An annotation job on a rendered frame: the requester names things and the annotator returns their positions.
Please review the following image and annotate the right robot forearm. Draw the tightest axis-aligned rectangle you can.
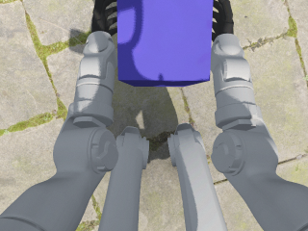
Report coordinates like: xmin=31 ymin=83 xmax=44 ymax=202
xmin=210 ymin=33 xmax=272 ymax=138

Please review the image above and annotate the left robot upper arm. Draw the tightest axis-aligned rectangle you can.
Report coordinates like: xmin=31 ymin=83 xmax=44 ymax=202
xmin=0 ymin=126 xmax=119 ymax=231

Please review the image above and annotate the robot thigh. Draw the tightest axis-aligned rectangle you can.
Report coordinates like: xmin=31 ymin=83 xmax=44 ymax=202
xmin=97 ymin=132 xmax=149 ymax=231
xmin=167 ymin=128 xmax=228 ymax=231

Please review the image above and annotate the carton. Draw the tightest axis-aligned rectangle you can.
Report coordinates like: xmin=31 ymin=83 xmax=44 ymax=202
xmin=116 ymin=0 xmax=214 ymax=88

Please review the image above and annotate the right robot upper arm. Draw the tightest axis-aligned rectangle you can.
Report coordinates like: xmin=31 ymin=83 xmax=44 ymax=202
xmin=211 ymin=129 xmax=308 ymax=231

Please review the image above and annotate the right robot thigh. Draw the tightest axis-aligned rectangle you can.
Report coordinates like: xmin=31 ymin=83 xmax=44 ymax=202
xmin=167 ymin=128 xmax=228 ymax=231

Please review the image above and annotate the robot right hand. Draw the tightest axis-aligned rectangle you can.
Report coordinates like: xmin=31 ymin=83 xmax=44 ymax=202
xmin=212 ymin=0 xmax=234 ymax=42

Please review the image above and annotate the left robot thigh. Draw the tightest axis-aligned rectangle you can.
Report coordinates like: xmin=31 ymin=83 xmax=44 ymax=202
xmin=97 ymin=132 xmax=149 ymax=231

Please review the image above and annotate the left robot forearm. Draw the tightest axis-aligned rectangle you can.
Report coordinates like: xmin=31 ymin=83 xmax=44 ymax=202
xmin=53 ymin=31 xmax=118 ymax=161

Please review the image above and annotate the robot left hand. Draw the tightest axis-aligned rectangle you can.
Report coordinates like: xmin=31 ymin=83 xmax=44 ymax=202
xmin=91 ymin=0 xmax=117 ymax=36

